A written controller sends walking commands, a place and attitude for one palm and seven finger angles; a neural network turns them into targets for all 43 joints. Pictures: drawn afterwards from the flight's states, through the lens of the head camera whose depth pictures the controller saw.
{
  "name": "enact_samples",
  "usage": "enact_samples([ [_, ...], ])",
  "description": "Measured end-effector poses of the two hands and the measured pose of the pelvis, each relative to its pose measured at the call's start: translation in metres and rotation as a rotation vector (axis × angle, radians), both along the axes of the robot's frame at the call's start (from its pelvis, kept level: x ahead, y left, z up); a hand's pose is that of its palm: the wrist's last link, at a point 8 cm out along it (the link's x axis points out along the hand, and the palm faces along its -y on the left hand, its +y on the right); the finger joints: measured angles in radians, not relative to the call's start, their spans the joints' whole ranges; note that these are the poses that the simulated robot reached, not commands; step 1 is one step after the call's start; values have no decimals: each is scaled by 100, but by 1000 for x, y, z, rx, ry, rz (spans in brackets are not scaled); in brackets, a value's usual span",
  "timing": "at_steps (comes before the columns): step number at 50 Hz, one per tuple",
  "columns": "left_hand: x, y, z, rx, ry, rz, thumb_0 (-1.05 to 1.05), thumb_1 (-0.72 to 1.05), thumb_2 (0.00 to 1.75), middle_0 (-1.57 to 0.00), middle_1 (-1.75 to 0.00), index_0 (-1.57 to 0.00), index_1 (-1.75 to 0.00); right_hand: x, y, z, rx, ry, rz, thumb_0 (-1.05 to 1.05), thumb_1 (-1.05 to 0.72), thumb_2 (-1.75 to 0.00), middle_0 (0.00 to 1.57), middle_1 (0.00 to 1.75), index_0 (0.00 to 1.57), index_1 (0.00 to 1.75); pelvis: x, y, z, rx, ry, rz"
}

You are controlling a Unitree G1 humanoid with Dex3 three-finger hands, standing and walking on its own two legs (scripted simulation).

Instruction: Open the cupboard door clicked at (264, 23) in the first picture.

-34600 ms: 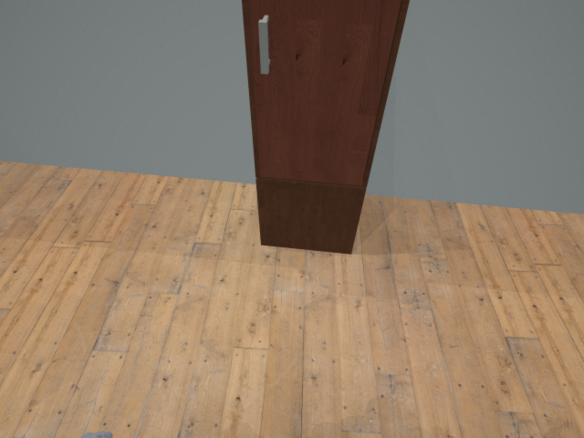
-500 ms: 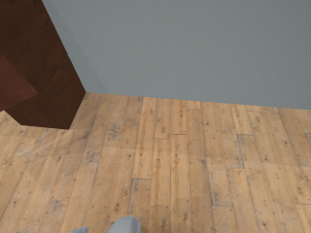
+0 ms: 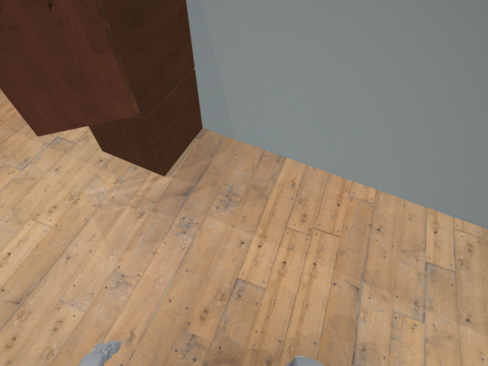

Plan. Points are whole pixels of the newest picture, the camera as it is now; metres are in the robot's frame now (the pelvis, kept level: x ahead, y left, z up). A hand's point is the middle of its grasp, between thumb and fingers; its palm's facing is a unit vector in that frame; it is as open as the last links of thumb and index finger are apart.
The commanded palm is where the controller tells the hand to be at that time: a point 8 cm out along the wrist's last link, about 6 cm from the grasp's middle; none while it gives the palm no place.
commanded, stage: turn to face it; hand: left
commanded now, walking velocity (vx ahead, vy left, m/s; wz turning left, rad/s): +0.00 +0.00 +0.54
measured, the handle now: out of the picture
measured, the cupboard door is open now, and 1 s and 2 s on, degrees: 45 45 45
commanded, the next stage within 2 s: take the last steps up to it in 0.38 s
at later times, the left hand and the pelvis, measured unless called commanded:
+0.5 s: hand out of the picture -0.02 +0.21 -0.19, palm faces +0.31 -0.92 -0.23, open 7.4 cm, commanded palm none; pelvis +0.02 +0.01 -0.01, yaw +15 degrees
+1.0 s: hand out of the picture +0.01 +0.19 -0.16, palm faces +0.46 -0.86 -0.21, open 7.4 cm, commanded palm none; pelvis +0.09 +0.03 +0.01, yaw +24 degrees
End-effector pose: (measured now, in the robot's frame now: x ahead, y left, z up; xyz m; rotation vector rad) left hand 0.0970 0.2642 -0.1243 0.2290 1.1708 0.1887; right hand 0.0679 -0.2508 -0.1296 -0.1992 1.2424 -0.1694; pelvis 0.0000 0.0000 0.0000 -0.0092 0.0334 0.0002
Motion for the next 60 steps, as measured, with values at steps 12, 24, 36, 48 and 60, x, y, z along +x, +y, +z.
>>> enact_samples([
  [12, -39, -43, 6, -11, 0, 118, 0, 90, 90, -21, -30, -21, -30, 39, -23, -11, 36, 42, 94, 1, -91, -90, 20, 30, 20, 30, 11, -25, 1, 43, -19, 155],
  [24, -131, -14, -36, -85, 181, 336, 1, 90, 90, -21, -30, -21, -30, 118, 42, 0, -16, -76, 317, 0, -91, -90, 20, 30, 20, 30, 18, 5, -14, 23, -16, 260],
  [36, -101, -3, -6, -64, 84, 361, 1, 91, 90, -20, -30, -20, -30, 95, 60, -6, 50, -11, 337, 0, -91, -90, 20, 30, 21, 30, 31, 10, 1, 11, -26, 308],
  [48, -109, -31, 1, -90, 114, 476, 0, 90, 90, -20, -30, -20, -30, 124, 55, -10, 51, 121, 364, 1, -91, -90, 20, 30, 20, 30, 76, 24, 8, 47, -27, 405],
  [60, -153, 5, -34, -226, 367, 640, 0, 90, 90, -21, -30, -21, -30, 248, 192, -18, 34, -45, 549, 0, -91, -90, 19, 30, 20, 30, 126, 122, -21, 14, -19, 478],
])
